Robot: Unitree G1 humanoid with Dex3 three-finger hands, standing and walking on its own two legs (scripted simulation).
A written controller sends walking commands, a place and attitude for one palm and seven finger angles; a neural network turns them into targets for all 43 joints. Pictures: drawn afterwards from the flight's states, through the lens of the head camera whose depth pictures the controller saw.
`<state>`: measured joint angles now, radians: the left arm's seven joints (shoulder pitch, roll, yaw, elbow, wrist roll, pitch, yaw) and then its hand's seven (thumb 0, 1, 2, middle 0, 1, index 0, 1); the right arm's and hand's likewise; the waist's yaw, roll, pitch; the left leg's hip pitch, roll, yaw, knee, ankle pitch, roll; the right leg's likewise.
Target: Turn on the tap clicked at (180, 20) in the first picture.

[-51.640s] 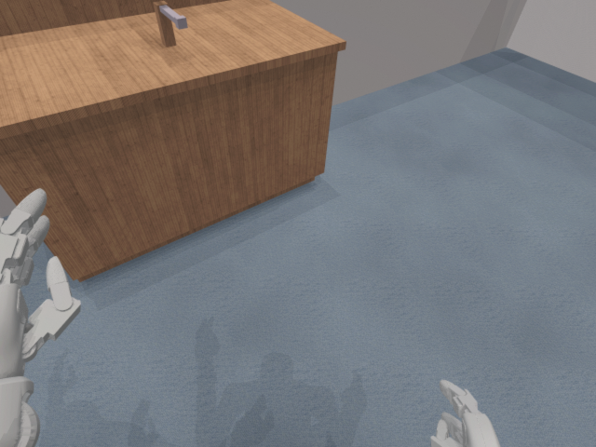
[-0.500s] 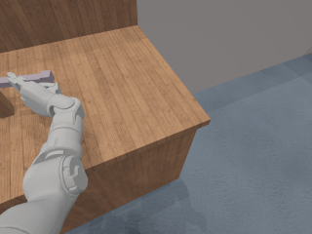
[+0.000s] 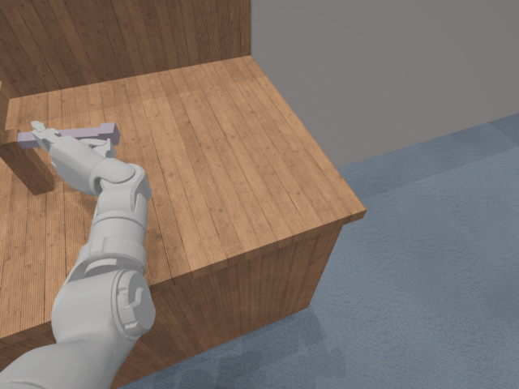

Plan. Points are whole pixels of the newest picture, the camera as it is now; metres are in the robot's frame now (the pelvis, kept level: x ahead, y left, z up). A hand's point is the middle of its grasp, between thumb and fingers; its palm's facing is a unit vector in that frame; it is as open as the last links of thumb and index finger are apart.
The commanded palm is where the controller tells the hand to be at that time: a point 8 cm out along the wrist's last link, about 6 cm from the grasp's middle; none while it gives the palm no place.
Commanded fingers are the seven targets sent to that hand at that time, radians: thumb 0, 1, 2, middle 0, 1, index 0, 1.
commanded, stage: lift the hand up off the lever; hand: left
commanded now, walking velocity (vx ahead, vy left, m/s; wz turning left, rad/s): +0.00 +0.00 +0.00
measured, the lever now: (109, 134) +0.52 +0.25 +0.10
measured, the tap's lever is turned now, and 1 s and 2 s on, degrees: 76 76 76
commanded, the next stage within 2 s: draw the hand back beside the body in 1.54 s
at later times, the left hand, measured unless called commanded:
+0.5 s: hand (104, 140) +0.45 +0.22 +0.15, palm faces +0.85 -0.52 -0.09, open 7.9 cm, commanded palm +0.40 +0.23 +0.15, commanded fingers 0.00 0.90 0.90 -0.15 -0.15 -0.15 -0.15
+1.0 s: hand (104, 133) +0.45 +0.22 +0.17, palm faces +0.83 -0.55 -0.08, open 7.9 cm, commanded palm +0.39 +0.23 +0.17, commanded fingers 0.00 0.90 0.90 -0.15 -0.15 -0.15 -0.15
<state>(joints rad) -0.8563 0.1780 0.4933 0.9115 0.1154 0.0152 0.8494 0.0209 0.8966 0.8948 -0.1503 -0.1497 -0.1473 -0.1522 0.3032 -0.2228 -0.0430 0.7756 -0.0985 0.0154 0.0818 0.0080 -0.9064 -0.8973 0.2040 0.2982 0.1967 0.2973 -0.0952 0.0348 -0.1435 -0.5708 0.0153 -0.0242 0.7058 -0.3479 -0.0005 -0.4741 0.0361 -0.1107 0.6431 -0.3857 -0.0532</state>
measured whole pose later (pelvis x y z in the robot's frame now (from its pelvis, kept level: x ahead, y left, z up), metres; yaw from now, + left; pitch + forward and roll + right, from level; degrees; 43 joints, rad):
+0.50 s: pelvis -0.02 -0.01 +0.00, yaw +0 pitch +10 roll -1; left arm -0.87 0.19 0.50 0.88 0.13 0.09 0.86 0.02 0.90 0.89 -0.15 -0.15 -0.15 -0.15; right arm 0.30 -0.23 -0.04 0.79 -0.09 -0.01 0.06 0.01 -0.91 -0.90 0.20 0.30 0.20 0.30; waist -0.09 0.04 -0.14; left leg -0.53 0.02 -0.02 0.66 -0.31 -0.01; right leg -0.44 0.05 -0.11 0.62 -0.36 -0.07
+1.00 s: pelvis -0.01 -0.01 +0.01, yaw +0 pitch +8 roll +0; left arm -0.87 0.17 0.46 0.84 0.09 0.14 0.84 0.02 0.90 0.89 -0.15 -0.15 -0.15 -0.15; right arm 0.28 -0.23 -0.03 0.80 -0.07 -0.03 0.04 0.01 -0.91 -0.90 0.20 0.30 0.20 0.30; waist -0.07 0.04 -0.12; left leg -0.48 0.02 -0.02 0.62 -0.29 -0.01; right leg -0.39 0.04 -0.11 0.58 -0.34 -0.07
